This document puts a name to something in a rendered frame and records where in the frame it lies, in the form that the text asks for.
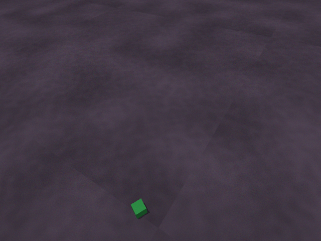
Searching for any cube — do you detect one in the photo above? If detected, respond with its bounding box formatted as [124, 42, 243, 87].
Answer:
[131, 199, 147, 219]

